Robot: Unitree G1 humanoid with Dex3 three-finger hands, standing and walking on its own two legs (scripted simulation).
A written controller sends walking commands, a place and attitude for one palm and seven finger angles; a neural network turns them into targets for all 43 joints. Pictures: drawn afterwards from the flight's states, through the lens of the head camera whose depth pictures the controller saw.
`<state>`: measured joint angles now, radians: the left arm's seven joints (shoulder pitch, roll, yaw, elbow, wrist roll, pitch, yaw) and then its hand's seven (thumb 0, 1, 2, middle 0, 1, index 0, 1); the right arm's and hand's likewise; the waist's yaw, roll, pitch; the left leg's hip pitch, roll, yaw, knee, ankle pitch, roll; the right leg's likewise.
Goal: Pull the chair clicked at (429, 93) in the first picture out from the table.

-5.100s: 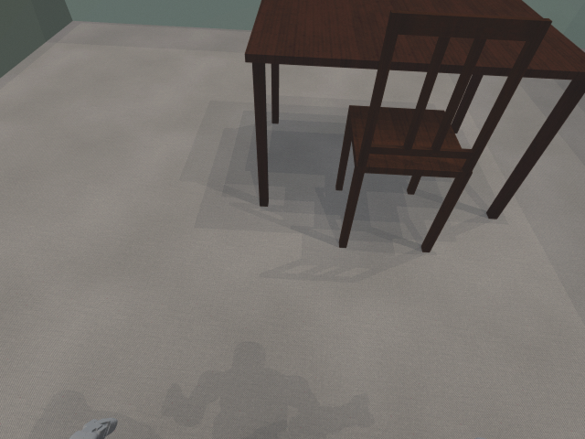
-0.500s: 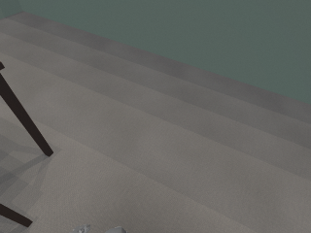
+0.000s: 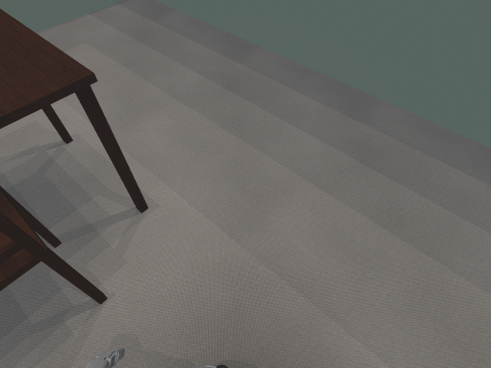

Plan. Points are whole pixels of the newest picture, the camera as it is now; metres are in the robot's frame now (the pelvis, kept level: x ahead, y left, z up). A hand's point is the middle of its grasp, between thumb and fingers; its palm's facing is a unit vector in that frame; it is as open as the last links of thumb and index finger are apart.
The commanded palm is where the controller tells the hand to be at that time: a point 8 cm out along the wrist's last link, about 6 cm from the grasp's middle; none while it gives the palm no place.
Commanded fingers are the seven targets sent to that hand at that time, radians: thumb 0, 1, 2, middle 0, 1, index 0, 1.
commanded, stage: turn to face it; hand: left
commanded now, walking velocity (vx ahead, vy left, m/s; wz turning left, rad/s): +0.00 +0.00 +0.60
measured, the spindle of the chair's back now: out of the picture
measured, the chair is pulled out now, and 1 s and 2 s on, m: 0.00 0.00 0.00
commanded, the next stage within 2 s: take the last steps up to it in 1.24 s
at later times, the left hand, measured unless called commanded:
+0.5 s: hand out of the picture -0.06 +0.20 -0.18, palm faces +0.38 -0.89 -0.25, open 7.4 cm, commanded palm none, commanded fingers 0.00 0.90 0.90 -0.20 -0.30 -0.20 -0.30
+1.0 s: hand out of the picture -0.01 +0.21 -0.14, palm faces +0.56 -0.77 -0.30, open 7.4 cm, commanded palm none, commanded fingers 0.00 0.90 0.90 -0.20 -0.30 -0.20 -0.30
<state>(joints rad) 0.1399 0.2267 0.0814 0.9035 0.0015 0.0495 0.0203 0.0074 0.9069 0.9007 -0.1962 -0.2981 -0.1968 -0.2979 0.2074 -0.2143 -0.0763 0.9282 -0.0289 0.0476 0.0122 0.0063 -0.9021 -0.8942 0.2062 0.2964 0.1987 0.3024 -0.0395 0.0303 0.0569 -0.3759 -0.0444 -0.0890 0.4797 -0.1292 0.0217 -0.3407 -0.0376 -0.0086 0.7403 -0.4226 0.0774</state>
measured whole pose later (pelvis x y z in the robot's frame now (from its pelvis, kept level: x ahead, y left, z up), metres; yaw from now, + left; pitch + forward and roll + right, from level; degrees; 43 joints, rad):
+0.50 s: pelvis -0.02 -0.01 -0.01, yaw +20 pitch +1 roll +1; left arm 0.28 0.23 0.06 0.92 0.02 0.03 0.01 0.01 0.90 0.90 -0.20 -0.30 -0.20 -0.30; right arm 0.11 -0.26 -0.07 0.90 -0.02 0.06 0.04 0.01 -0.91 -0.90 0.20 0.30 0.19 0.30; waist 0.02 -0.02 0.10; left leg -0.27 0.03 0.09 0.60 -0.30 -0.04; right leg -0.23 -0.20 -0.29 0.65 -0.39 0.05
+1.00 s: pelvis +0.00 -0.03 -0.01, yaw +37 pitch +0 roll +1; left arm 0.13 0.20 0.03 0.84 0.01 0.01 0.02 0.01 0.90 0.90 -0.20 -0.30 -0.20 -0.30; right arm 0.21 -0.26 -0.08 0.93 -0.02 0.07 0.01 0.01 -0.90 -0.89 0.20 0.30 0.20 0.30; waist -0.04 0.06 0.07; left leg -0.40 -0.07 -0.10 0.89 -0.47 -0.03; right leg -0.27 -0.05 -0.08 0.59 -0.32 0.00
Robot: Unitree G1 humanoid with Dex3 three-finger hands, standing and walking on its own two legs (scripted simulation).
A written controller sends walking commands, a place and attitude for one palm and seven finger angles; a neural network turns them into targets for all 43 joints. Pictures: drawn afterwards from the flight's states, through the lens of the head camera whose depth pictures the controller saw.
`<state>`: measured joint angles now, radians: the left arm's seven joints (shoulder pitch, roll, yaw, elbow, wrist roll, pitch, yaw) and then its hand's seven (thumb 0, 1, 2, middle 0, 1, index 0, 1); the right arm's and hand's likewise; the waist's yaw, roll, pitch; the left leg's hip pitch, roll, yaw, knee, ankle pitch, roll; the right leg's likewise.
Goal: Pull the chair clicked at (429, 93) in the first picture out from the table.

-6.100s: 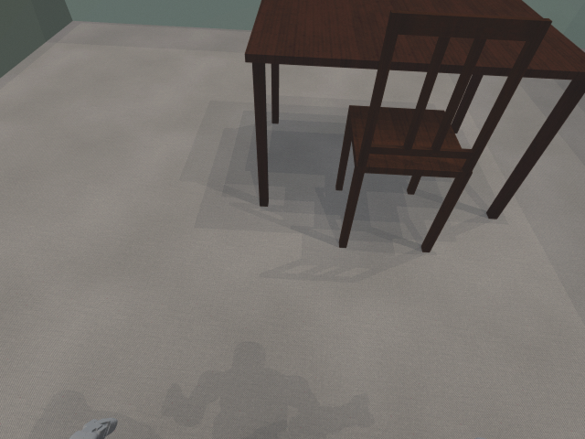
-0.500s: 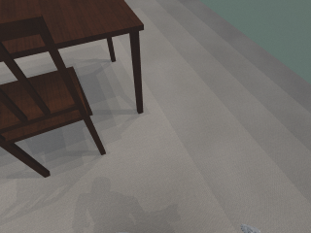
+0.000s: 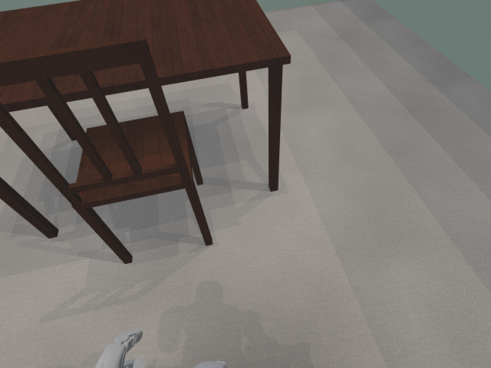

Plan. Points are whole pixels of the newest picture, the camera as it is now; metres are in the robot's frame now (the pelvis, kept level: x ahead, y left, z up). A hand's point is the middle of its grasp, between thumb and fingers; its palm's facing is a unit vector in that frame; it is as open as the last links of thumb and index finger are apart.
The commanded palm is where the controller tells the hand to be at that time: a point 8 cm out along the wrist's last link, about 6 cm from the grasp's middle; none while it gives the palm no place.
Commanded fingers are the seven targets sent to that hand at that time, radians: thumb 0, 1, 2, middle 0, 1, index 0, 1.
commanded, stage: turn to face it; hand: left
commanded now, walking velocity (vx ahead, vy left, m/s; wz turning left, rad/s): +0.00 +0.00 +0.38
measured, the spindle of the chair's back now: (81, 136) +0.67 +0.46 -0.04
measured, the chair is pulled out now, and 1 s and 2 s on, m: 0.00 0.00 0.00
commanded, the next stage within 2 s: take the last steps up to it in 0.24 s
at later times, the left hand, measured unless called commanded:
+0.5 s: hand out of the picture -0.03 +0.26 -0.17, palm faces +0.24 -0.94 -0.22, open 7.4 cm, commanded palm none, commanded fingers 0.00 0.90 0.90 -0.20 -0.30 -0.20 -0.30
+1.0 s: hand out of the picture +0.10 +0.22 -0.14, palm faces +0.31 -0.92 -0.24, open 7.3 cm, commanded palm none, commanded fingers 0.00 0.90 0.90 -0.20 -0.30 -0.20 -0.30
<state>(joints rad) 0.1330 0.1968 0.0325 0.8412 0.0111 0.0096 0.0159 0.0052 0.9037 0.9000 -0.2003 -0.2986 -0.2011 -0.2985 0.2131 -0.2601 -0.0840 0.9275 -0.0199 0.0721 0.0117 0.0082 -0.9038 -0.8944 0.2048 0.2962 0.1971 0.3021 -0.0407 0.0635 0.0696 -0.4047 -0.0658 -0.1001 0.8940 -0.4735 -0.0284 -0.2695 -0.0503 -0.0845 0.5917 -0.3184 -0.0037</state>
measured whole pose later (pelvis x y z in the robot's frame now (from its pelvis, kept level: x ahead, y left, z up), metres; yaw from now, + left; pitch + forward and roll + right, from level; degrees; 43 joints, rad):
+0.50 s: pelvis +0.00 +0.05 +0.01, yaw +10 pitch -1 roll -1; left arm 0.28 0.26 0.07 1.02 0.02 0.06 0.00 0.01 0.91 0.90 -0.20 -0.30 -0.20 -0.30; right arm 0.18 -0.18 -0.02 0.95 -0.03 0.01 0.00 0.01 -0.91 -0.89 0.20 0.30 0.20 0.30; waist 0.03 -0.05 0.05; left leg -0.19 0.00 0.05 0.49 -0.30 0.04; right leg -0.42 -0.11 -0.07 1.07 -0.44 0.05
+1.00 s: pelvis +0.12 +0.03 +0.02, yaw +14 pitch -2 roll +2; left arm 0.32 0.14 0.04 1.03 0.01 -0.06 0.01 0.00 0.93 0.90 -0.20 -0.30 -0.20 -0.30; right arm 0.36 -0.19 -0.06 1.10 -0.03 0.01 0.02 0.01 -0.91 -0.89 0.20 0.30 0.19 0.30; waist -0.01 0.04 0.01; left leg -0.46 0.04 0.01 1.09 -0.25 0.02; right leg -0.13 -0.04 -0.15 0.41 -0.25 -0.05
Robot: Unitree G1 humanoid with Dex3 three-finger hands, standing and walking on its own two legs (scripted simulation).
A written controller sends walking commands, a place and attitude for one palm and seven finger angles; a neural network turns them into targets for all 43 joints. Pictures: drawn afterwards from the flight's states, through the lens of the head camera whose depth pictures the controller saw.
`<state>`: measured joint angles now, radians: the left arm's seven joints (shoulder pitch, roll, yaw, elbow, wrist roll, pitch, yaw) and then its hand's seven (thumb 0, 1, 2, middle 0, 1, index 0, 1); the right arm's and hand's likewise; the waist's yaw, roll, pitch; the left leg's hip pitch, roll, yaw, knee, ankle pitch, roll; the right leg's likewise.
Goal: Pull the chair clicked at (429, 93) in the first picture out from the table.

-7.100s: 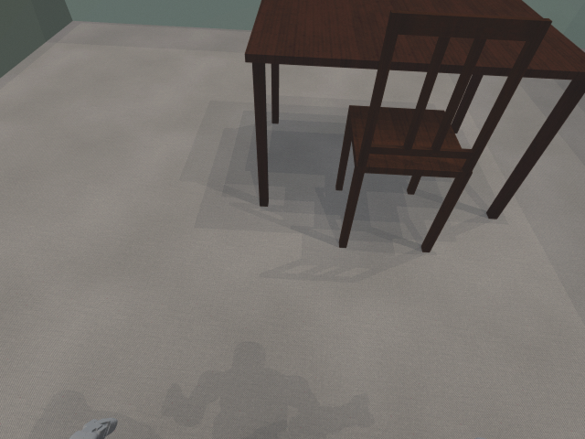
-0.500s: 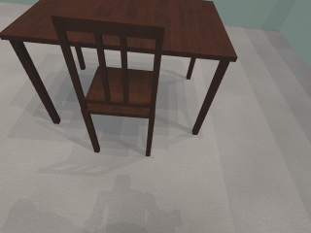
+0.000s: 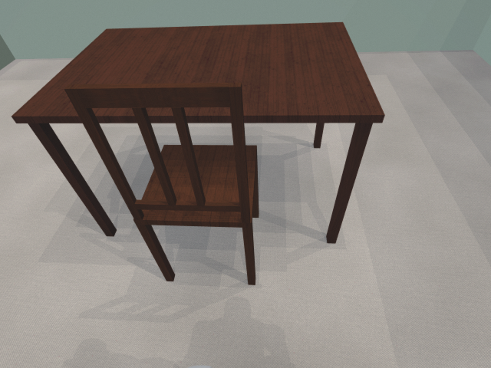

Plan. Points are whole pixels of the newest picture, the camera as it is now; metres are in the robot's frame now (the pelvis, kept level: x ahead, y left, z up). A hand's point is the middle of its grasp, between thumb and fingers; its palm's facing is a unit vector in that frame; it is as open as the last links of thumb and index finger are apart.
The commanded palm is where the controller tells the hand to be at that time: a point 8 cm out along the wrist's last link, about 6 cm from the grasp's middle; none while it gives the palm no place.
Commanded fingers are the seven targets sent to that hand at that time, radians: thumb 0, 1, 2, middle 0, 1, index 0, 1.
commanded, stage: take the last steps up to it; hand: left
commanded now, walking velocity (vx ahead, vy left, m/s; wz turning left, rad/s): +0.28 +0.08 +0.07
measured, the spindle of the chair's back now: (158, 161) +0.63 +0.28 -0.06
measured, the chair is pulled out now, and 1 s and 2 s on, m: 0.00 0.00 0.00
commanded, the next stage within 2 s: come to a stop and stand still in 0.28 s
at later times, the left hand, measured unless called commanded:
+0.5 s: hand out of the picture +0.13 +0.25 -0.19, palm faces +0.10 -0.98 -0.17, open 7.4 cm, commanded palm none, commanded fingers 0.00 0.90 0.90 -0.20 -0.30 -0.20 -0.30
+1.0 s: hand (158, 324) +0.24 +0.21 -0.16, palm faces -0.03 -0.96 -0.28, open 7.4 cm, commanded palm none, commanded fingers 0.00 0.90 0.90 -0.20 -0.30 -0.20 -0.30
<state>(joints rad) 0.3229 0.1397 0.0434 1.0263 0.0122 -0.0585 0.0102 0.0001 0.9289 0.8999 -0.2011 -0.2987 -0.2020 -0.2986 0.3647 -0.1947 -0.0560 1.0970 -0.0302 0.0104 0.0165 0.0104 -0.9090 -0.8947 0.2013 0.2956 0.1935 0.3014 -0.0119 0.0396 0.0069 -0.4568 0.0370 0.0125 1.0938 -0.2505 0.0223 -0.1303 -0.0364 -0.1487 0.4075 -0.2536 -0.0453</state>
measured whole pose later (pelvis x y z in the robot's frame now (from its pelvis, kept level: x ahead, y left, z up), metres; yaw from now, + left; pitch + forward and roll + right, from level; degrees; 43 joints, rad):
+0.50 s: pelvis +0.17 +0.08 -0.01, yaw +0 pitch -1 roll +1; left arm 0.32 0.16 0.04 1.12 0.00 -0.01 0.04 0.01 0.91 0.90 -0.20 -0.30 -0.20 -0.30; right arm 0.13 -0.12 -0.02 1.01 -0.01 -0.06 -0.03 -0.01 -0.93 -0.89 0.20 0.30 0.20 0.30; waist 0.04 -0.06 0.08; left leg -0.26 -0.01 0.15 0.49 -0.22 0.07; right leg -0.37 -0.07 -0.04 1.06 -0.44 0.02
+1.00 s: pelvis +0.18 +0.02 -0.01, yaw -2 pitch +0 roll +2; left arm 0.20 0.15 0.02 1.01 0.02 0.01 0.03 0.00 0.90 0.90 -0.20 -0.30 -0.20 -0.30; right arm 0.22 -0.20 -0.07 1.04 -0.02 0.07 -0.02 0.01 -0.91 -0.89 0.20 0.30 0.19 0.30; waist -0.02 0.06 0.08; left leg -0.35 0.02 0.04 0.83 -0.50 -0.04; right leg -0.23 -0.04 -0.04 0.54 -0.30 -0.02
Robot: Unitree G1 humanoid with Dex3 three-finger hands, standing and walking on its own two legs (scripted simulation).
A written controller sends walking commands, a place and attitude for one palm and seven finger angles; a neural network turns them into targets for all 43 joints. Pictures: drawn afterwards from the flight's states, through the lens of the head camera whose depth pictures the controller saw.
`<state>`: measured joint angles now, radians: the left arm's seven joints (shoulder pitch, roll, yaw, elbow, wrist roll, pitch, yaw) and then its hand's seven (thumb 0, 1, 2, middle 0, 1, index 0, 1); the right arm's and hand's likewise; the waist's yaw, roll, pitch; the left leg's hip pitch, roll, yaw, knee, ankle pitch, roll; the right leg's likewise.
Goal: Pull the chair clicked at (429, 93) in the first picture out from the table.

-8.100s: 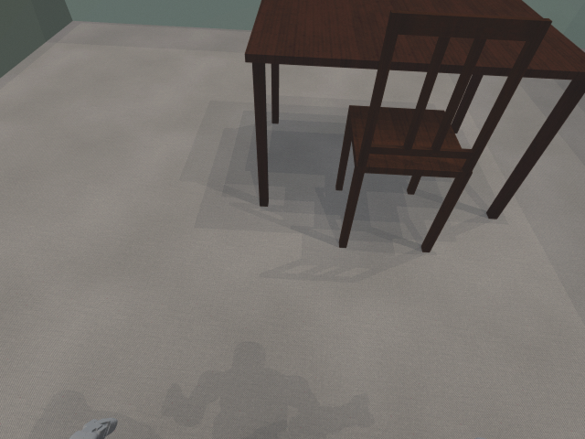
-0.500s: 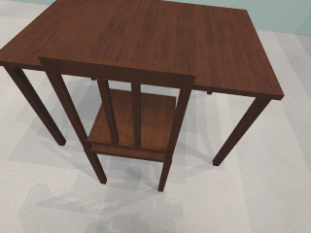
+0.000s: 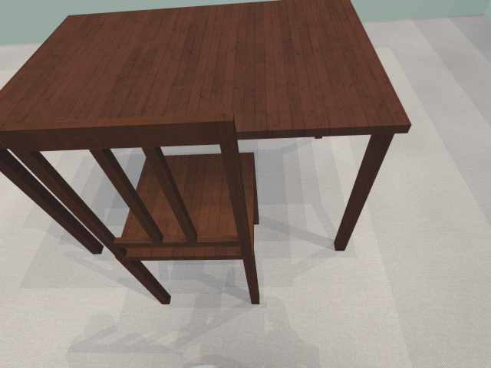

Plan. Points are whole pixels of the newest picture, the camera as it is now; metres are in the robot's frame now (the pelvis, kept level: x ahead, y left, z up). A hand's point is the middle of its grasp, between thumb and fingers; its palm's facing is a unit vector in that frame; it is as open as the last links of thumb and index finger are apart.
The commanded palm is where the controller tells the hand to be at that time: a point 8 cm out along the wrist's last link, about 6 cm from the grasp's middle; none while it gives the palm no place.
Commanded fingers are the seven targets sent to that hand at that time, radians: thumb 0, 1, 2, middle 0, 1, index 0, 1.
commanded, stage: come to a stop and stand still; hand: left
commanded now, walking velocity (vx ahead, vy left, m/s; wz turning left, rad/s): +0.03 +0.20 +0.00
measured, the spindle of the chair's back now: (134, 202) +0.44 +0.27 -0.05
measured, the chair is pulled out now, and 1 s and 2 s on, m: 0.00 0.00 0.00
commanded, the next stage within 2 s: look again from close up in 0.58 s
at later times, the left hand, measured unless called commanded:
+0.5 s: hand out of the picture -0.05 +0.23 -0.17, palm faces +0.09 -0.98 -0.20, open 7.4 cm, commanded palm none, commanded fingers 0.00 0.90 0.90 -0.20 -0.30 -0.20 -0.30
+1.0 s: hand out of the picture -0.03 +0.17 -0.18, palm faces +0.06 -0.98 -0.17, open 7.3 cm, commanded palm none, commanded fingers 0.00 0.90 0.90 -0.20 -0.30 -0.20 -0.30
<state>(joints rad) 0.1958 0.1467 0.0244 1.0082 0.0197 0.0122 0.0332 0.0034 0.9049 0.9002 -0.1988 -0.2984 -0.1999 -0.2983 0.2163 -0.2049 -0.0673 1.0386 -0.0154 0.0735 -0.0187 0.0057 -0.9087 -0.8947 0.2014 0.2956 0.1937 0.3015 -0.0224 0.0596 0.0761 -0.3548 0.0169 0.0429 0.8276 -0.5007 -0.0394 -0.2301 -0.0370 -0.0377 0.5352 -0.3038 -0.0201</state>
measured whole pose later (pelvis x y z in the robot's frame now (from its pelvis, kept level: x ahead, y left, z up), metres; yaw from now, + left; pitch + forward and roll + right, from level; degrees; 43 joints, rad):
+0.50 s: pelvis -0.04 +0.04 +0.01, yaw +1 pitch -1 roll +1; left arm 0.31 0.20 0.06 1.09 0.02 0.04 0.01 0.01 0.91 0.90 -0.20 -0.30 -0.20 -0.30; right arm 0.30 -0.14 -0.01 1.05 -0.03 0.00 -0.03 0.01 -0.92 -0.89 0.20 0.30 0.20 0.30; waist 0.01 -0.05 -0.02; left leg -0.11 -0.01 0.02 0.37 -0.25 0.01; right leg -0.37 -0.02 -0.01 0.87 -0.37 0.00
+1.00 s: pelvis -0.02 +0.01 +0.00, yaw +1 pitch -3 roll -1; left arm 0.33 0.11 -0.01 1.12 0.01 -0.02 0.05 0.01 0.91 0.90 -0.20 -0.30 -0.20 -0.30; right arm 0.27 -0.16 -0.01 1.09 -0.02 0.00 -0.03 0.02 -0.94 -0.89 0.20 0.30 0.19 0.30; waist -0.01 0.02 0.01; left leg -0.20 0.01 0.06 0.53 -0.26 0.02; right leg -0.14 0.06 -0.08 0.48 -0.29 -0.07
